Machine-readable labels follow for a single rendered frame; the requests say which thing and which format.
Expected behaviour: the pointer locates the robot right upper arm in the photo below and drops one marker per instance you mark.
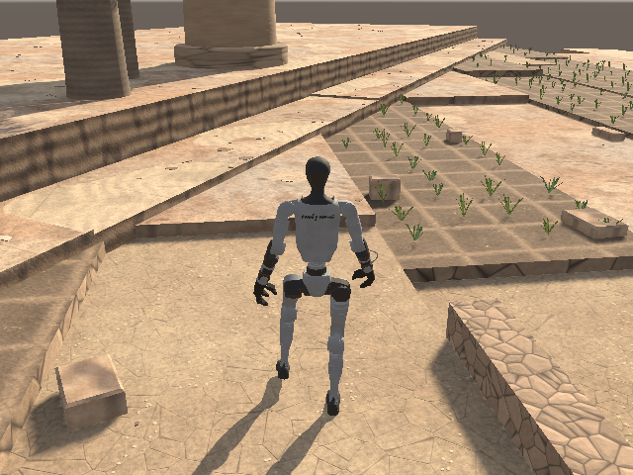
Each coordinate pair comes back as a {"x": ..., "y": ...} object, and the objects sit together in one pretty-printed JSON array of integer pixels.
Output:
[{"x": 348, "y": 210}]

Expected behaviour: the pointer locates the robot right forearm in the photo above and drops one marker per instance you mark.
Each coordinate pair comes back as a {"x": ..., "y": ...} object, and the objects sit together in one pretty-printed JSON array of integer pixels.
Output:
[{"x": 365, "y": 259}]

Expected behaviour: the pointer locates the robot left upper arm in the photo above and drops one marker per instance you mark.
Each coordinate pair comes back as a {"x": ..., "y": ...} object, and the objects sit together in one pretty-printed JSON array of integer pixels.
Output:
[{"x": 285, "y": 210}]

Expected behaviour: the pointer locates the robot right shin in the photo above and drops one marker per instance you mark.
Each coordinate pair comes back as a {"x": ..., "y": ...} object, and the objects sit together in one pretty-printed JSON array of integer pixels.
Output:
[{"x": 335, "y": 366}]

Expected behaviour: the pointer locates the left robot hand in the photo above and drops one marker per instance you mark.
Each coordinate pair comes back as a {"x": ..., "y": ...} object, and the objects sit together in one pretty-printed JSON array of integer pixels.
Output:
[{"x": 259, "y": 290}]

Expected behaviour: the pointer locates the robot left forearm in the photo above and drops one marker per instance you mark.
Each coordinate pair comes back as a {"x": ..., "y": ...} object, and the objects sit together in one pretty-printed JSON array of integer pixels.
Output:
[{"x": 267, "y": 266}]

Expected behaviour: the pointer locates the right robot hand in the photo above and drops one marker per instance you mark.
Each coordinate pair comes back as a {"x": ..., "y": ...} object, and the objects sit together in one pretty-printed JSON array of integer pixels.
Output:
[{"x": 360, "y": 274}]

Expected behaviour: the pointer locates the robot head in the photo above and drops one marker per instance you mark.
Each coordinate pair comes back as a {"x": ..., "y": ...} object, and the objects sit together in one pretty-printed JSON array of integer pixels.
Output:
[{"x": 317, "y": 171}]

